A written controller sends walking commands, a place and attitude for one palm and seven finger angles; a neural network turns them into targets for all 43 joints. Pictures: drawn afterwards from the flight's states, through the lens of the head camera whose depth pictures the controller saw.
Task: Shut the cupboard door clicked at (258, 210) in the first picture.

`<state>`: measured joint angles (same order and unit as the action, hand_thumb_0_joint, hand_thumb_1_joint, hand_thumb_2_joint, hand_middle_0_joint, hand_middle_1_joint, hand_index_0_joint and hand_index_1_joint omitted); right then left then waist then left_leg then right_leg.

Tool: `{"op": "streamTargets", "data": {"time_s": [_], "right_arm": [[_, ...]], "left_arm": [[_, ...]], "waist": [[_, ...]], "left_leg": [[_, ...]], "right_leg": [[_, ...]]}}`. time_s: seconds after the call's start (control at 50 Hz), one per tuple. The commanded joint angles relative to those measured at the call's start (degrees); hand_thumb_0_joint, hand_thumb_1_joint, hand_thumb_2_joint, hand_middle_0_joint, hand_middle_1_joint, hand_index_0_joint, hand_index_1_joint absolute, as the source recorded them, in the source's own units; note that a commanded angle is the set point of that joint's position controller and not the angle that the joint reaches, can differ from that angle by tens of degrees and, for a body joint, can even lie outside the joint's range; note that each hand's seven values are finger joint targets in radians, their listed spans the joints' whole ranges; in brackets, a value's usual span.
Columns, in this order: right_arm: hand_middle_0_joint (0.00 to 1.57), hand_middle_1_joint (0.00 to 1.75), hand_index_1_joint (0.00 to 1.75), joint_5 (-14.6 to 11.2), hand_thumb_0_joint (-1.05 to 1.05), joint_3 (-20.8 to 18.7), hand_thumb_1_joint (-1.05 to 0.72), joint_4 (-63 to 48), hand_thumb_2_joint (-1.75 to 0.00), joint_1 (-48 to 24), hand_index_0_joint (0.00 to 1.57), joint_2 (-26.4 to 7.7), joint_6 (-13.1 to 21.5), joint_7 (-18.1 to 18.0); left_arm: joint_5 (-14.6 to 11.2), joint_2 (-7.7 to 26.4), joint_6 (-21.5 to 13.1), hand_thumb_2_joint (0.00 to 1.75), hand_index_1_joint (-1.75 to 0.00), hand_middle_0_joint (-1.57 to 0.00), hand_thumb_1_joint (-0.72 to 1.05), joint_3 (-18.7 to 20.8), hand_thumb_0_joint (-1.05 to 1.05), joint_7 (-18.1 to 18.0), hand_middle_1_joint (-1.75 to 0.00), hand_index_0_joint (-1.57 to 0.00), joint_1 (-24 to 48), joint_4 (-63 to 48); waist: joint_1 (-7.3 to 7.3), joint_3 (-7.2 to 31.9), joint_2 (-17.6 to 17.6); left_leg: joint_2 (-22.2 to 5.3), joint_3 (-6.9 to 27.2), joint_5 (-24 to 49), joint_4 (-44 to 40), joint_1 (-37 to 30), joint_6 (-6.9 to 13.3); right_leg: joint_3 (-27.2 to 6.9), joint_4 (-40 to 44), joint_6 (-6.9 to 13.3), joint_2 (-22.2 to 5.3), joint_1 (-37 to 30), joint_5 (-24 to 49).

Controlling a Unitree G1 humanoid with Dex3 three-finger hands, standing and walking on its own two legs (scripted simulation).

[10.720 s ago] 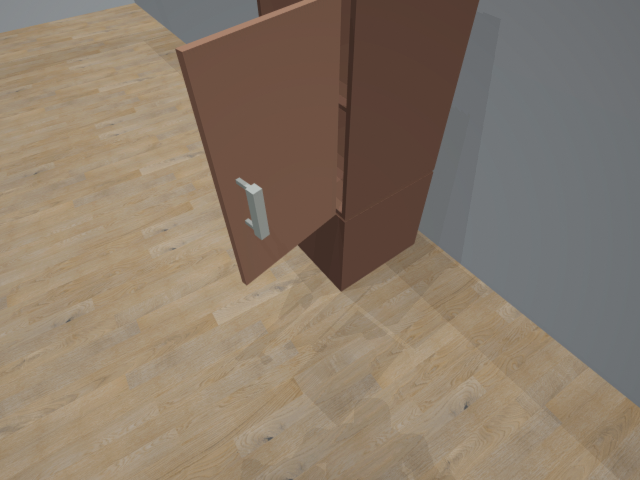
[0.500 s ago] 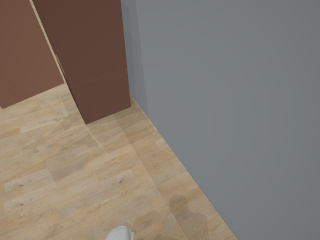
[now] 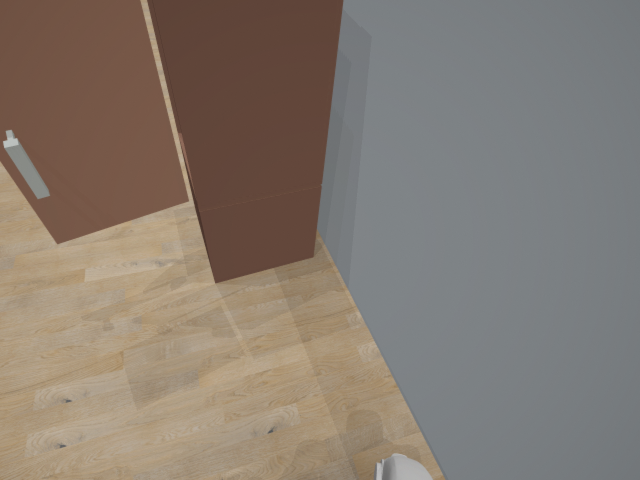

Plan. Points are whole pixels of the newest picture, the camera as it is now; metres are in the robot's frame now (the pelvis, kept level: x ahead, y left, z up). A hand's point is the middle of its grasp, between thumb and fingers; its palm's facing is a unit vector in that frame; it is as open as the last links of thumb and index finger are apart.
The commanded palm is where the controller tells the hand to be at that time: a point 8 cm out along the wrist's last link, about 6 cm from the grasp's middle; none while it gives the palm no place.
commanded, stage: walk to a spot facing it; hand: left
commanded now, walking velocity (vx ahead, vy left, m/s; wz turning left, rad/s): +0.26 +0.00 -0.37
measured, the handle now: (26, 164) +0.65 +0.66 -0.09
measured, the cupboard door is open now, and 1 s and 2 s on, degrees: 100 100 100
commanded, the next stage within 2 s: turn to face it in 0.02 s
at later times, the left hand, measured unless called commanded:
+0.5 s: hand (251, 400) +0.26 +0.12 -0.17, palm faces +0.09 -0.98 -0.16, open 7.2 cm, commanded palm none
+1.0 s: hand (174, 456) +0.17 +0.22 -0.17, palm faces +0.38 -0.89 -0.27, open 7.4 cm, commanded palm none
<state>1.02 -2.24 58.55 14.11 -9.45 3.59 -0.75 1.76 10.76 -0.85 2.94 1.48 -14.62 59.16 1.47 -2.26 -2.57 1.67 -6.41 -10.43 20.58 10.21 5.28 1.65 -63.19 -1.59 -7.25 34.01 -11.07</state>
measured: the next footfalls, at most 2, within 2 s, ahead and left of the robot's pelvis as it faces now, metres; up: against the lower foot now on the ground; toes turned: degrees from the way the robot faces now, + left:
right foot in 0.28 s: +0.23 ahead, -0.16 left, +0.00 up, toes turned -7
left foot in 0.66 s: +0.23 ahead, +0.09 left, +0.00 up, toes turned +19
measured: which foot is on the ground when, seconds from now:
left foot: down 0.00-0.30, up 0.32-0.64, down 0.66-1.00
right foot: up 0.00-0.26, down 0.28-0.66, up 0.68-1.00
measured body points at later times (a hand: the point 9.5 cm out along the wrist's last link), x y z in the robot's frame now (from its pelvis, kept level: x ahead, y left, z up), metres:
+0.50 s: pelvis +0.15 -0.05 -0.01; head +0.19 -0.04 +0.44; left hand +0.25 +0.17 -0.16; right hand +0.15 -0.29 -0.16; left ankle +0.14 +0.06 -0.68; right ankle +0.19 -0.16 -0.75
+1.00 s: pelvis +0.19 -0.02 -0.01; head +0.22 +0.01 +0.44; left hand +0.15 +0.26 -0.15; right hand +0.36 -0.22 -0.14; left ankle +0.19 +0.08 -0.75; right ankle +0.23 -0.19 -0.68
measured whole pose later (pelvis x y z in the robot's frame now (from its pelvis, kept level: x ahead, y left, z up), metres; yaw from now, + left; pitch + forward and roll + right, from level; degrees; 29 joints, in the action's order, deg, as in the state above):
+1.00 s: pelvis +0.19 -0.02 -0.01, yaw +21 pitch +2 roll -2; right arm 1.4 -1.8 52.3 9.7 -11.3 -1.7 0.3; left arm 1.1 16.4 3.2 4.1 -0.5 -10.4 53.1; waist 0.2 -3.5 -1.2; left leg 1.5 2.0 -9.7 26.4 18.4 2.6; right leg -0.2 -56.4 -5.0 -3.9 26.9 -22.5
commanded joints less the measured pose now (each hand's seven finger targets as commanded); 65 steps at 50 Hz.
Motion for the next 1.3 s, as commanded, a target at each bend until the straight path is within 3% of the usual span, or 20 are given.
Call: {"op": "streamTargets", "data": {"time_s": [0.0, 0.16, 0.22, 0.24, 0.28, 0.34, 0.4, 0.54, 0.6, 0.62, 0.64, 0.68, 0.78, 0.98, 1.08, 1.1, 1.14, 1.16, 1.18, 1.28], "right_arm": [[0.2, 0.3, 0.3, -0.24, 0.0, -1.05, -0.9, -0.72, -0.9, 8.02, 0.2, -6.49, 1.51, -0.69], [0.2, 0.3, 0.3, 0.61, 0.0, 0.19, -0.9, 3.47, -0.9, 14.35, 0.2, -5.68, 0.89, -1.17], [0.2, 0.3, 0.3, -0.05, 0.0, 0.1, -0.9, 4.14, -0.9, 13.06, 0.2, -6.33, 0.34, -1.43], [0.2, 0.3, 0.3, -0.64, 0.0, -0.12, -0.9, 3.57, -0.9, 12.31, 0.2, -6.04, 0.31, -1.3], [0.2, 0.3, 0.3, -1.66, 0.0, -0.74, -0.9, 1.76, -0.9, 13.77, 0.2, -5.19, -0.53, -1.14], [0.2, 0.3, 0.3, -0.97, 0.0, -0.81, -0.9, 0.69, -0.9, 6.05, 0.2, -3.24, -2.72, -0.52], [0.2, 0.3, 0.3, -0.42, 0.0, -0.85, -0.9, 0.4, -0.9, 6.83, 0.2, -2.21, -4.55, 0.43], [0.2, 0.3, 0.3, 0.08, 0.0, -1.74, -0.9, -4.25, -0.9, -0.29, 0.2, -2.72, -5.79, 1.96], [0.2, 0.3, 0.3, 0.4, 0.0, -2.43, -0.9, -5.54, -0.9, 1.76, 0.2, -5.89, -5.31, 1.99], [0.2, 0.3, 0.3, 0.6, 0.0, -3.45, -0.9, -5.83, -0.9, 4.11, 0.2, -10.31, -4.9, 1.84], [0.2, 0.3, 0.3, 1.0, 0.0, -4.93, -0.9, -6.66, -0.9, 6.85, 0.2, -17.09, -4.51, 1.24], [0.2, 0.3, 0.3, 0.87, 0.0, -4.76, -0.9, -7.66, -0.9, 4.68, 0.2, -18.57, -4.28, 0.19], [0.2, 0.3, 0.3, 0.25, 0.0, -2.88, -0.9, -10.12, -0.9, -3.18, 0.2, -13.82, -3.48, -0.6], [0.2, 0.3, 0.3, 0.46, 0.0, -3.62, -0.9, -8.96, -0.9, -0.77, 0.2, -15.0, -4.66, 0.03], [0.2, 0.3, 0.3, 0.09, 0.0, -3.72, -0.9, -9.52, -0.9, -4.46, 0.2, -14.08, -5.32, 0.16], [0.2, 0.3, 0.3, -0.26, 0.0, -3.6, -0.9, -9.81, -0.9, -5.55, 0.2, -13.25, -5.4, 0.25], [0.2, 0.3, 0.3, -0.79, 0.0, -2.9, -0.9, -11.6, -0.9, -6.11, 0.2, -7.73, -5.33, 0.86], [0.2, 0.3, 0.3, -0.2, 0.0, -3.68, -0.9, -11.48, -0.9, -6.43, 0.2, -10.5, -5.66, 1.07], [0.2, 0.3, 0.3, 0.02, 0.0, -3.7, -0.9, -10.42, -0.9, -5.57, 0.2, -9.87, -6.05, 1.29], [0.2, 0.3, 0.3, -0.23, 0.0, -2.94, -0.9, -7.38, -0.9, -6.69, 0.2, -7.78, -6.6, 1.56]], "left_arm": [[-0.02, 2.46, 0.31, 0.9, -0.3, -0.2, 0.9, 0.89, 0.0, -0.12, -0.3, -0.2, 0.83, -3.04], [-0.43, 1.6, -0.7, 0.9, -0.3, -0.2, 0.9, -1.1, 0.0, -0.53, -0.3, -0.2, 10.03, -6.03], [-0.46, 3.78, -1.76, 0.9, -0.3, -0.2, 0.9, -0.74, 0.0, -0.88, -0.3, -0.2, 3.28, -4.37], [-0.41, 6.99, -2.32, 0.9, -0.3, -0.2, 0.9, 0.23, 0.0, -1.3, -0.3, -0.2, -1.72, -2.94], [-0.67, 14.66, -2.59, 0.9, -0.3, -0.2, 0.9, 1.87, 0.0, -2.16, -0.3, -0.2, -11.86, -0.76], [-1.21, 9.52, -1.79, 0.9, -0.3, -0.2, 0.9, 1.01, 0.0, -3.1, -0.3, -0.2, -2.39, -3.71], [-0.85, 7.37, -1.52, 0.9, -0.3, -0.2, 0.9, 0.75, 0.0, -3.29, -0.3, -0.2, 3.14, -5.82], [0.02, 9.22, -0.28, 0.9, -0.3, -0.2, 0.9, 2.33, 0.0, -3.05, -0.3, -0.2, 5.43, -7.02], [-0.39, 9.87, 0.89, 0.9, -0.3, -0.2, 0.9, 2.67, 0.0, -2.58, -0.3, -0.2, 5.36, -7.5], [-0.8, 8.13, 1.48, 0.9, -0.3, -0.2, 0.9, 2.39, 0.0, -2.24, -0.3, -0.2, 5.2, -8.58], [-1.18, 4.8, 1.97, 0.9, -0.3, -0.2, 0.9, 1.51, 0.0, -1.96, -0.3, -0.2, 7.18, -11.32], [-0.52, 6.94, 2.15, 0.9, -0.3, -0.2, 0.9, 1.65, 0.0, -1.68, -0.3, -0.2, 10.96, -13.19], [-0.21, 8.04, 2.58, 0.9, -0.3, -0.2, 0.9, 2.05, 0.0, -1.69, -0.3, -0.2, 4.69, -9.3], [-0.85, 7.9, 2.61, 0.9, -0.3, -0.2, 0.9, 1.01, 0.0, -2.44, -0.3, -0.2, 7.12, -11.59], [-1.31, 8.03, 2.03, 0.9, -0.3, -0.2, 0.9, 1.11, 0.0, -2.79, -0.3, -0.2, 0.56, -10.02], [-1.32, 8.84, 1.55, 0.9, -0.3, -0.2, 0.9, 1.43, 0.0, -2.96, -0.3, -0.2, -1.93, -9.4], [0.04, 16.68, 0.71, 0.9, -0.3, -0.2, 0.9, 3.06, 0.0, -3.49, -0.3, -0.2, -3.39, -9.69], [-0.35, 16.5, 0.65, 0.9, -0.3, -0.2, 0.9, 2.66, 0.0, -3.6, -0.3, -0.2, -1.67, -10.57], [-0.4, 13.26, 0.45, 0.9, -0.3, -0.2, 0.9, 2.08, 0.0, -3.73, -0.3, -0.2, 1.67, -11.14], [-0.75, 9.45, -0.36, 0.9, -0.3, -0.2, 0.9, 1.07, 0.0, -3.52, -0.3, -0.2, -0.07, -9.67]], "waist": [[-1.42, -2.27, 5.8], [-4.18, -2.29, 8.15], [-0.41, 2.85, 6.5], [1.62, 6.94, 2.93], [4.16, 17.25, -8.9], [1.1, 7.29, -6.31], [-2.16, 6.83, -7.04], [-1.91, 1.94, -5.37], [-3.94, 3.56, 0.28], [-5.51, 4.2, 11.77], [-7.35, 4.26, 26.26], [-6.0, 4.4, 13.02], [-1.68, 5.62, 9.75], [-3.68, 5.34, 10.07], [-0.87, 6.57, 11.96], [0.53, 6.87, 8.79], [1.71, 4.53, -16.13], [1.32, 3.88, -11.47], [-0.88, 2.48, -7.47], [-0.69, 2.79, -7.68]], "left_leg": [[-15.84, 9.58, 5.88, -13.22, -3.62, 2.01], [-15.97, 5.28, 38.54, -3.02, -7.7, 2.91], [-12.99, 6.54, 35.9, 7.4, -4.84, 0.27], [-10.45, 5.75, 27.81, 14.71, 3.36, -1.97], [-1.13, 1.86, -28.07, 43.21, 18.47, -6.66], [-6.32, 6.15, -21.06, 50.35, 21.57, -7.71], [-7.26, 4.8, -15.57, 45.04, 17.3, -8.5], [-6.49, 0.44, -11.88, 27.76, 12.03, -8.7], [-4.72, -0.36, -4.03, 12.6, 1.24, -7.94], [-10.66, 11.11, -1.08, 4.71, -1.93, -4.79], [-24.87, 32.5, 7.64, -4.01, -1.88, 3.41], [-25.94, 33.22, 4.48, -4.98, 2.56, 7.91], [-15.35, 20.08, 8.45, -2.9, 0.77, 2.28], [-14.92, 25.45, 7.68, -1.92, -1.59, 4.48], [-11.52, 25.47, 8.26, 1.78, 6.1, 2.27], [-9.28, 23.95, 5.38, 4.44, 9.8, 0.25], [3.44, 8.08, -20.01, 26.02, 24.92, -7.47], [0.5, 10.18, -23.61, 36.26, 21.94, -7.13], [-0.45, 10.88, -20.12, 41.08, 22.07, -7.08], [-2.04, 6.89, -13.83, 41.65, 22.27, -9.26]], "right_leg": [[-1.59, 3.79, -0.4, -0.17, 5.52, 5.91], [3.73, 24.32, 1.68, 3.46, -6.06, 1.95], [4.03, 35.39, 1.48, 4.99, -23.13, 9.27], [0.34, 33.95, 2.33, 1.09, -36.27, 26.3], [-15.58, 34.36, 15.11, -23.59, -51.78, 60.57], [-6.22, 40.48, 12.23, -17.41, -34.97, 45.12], [2.27, 43.52, 9.2, -14.27, -26.16, 31.97], [5.21, 44.7, 8.11, -15.27, -18.09, 4.21], [8.47, 34.27, 4.01, -13.33, -14.29, -3.94], [10.83, 23.61, 0.53, -7.96, -8.6, -10.83], [9.76, 8.32, -3.52, 0.23, 1.37, -28.26], [-0.49, -2.66, -2.08, -0.21, 1.23, -21.7], [-2.49, -4.67, -3.15, 1.26, 0.36, -8.84], [-1.87, 13.03, -3.17, 4.2, -5.76, -14.16], [-0.56, 30.21, -1.56, 7.07, -21.64, -7.46], [-0.97, 38.47, -1.21, 6.23, -27.93, -2.66], [-24.94, 50.47, 8.07, -17.27, -33.02, -1.59], [-23.01, 49.55, 11.35, -20.63, -25.9, 4.68], [-17.44, 48.13, 11.45, -16.29, -24.54, 7.26], [-5.36, 42.69, 8.61, -9.08, -31.43, 28.47]]}}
